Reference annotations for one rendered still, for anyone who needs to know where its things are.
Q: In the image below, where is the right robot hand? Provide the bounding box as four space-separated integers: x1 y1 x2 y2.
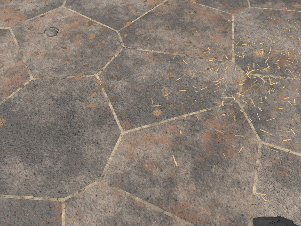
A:
252 216 299 226

